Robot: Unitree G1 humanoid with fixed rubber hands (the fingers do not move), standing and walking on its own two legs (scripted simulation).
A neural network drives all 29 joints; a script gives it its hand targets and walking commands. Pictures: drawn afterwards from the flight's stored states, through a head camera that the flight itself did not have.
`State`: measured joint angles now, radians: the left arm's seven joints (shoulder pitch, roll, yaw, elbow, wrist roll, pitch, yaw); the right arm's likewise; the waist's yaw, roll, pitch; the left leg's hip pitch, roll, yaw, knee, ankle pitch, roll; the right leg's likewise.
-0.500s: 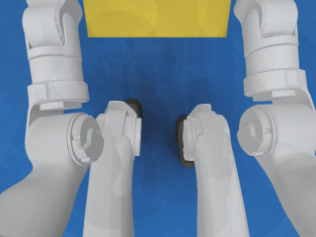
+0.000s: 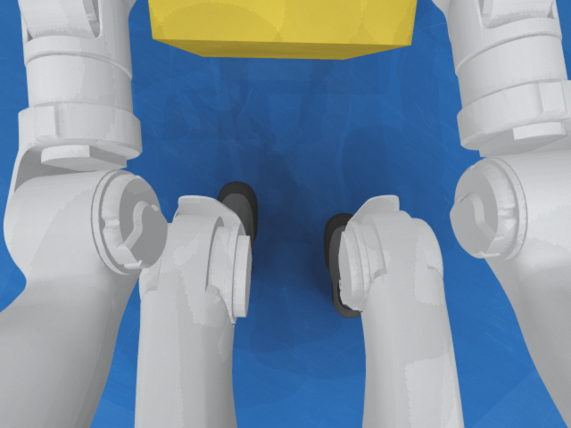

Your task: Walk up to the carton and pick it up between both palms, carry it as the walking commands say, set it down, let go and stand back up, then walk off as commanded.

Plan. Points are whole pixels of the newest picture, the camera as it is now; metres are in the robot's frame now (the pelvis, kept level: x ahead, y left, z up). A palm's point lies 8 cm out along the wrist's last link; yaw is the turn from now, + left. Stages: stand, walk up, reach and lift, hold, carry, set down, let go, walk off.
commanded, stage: set down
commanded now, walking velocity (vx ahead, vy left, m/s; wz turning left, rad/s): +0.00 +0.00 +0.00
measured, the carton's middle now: out of the picture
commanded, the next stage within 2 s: none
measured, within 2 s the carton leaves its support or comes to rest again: rests again in 0.76 s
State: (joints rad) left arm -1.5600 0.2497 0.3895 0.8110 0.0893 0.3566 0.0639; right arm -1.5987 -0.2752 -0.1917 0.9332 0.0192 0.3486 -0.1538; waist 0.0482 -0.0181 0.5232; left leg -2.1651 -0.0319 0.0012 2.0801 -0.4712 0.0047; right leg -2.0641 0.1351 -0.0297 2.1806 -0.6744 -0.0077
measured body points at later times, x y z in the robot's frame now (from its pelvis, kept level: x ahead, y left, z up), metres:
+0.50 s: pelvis +0.01 -0.01 -0.02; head +0.39 +0.01 +0.20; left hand +0.59 +0.19 -0.18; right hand +0.60 -0.11 -0.19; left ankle +0.15 +0.11 -0.36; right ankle +0.09 -0.10 -0.36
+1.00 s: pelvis +0.02 +0.00 -0.03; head +0.40 +0.01 +0.20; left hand +0.59 +0.21 -0.19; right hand +0.61 -0.10 -0.20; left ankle +0.15 +0.11 -0.36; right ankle +0.09 -0.10 -0.36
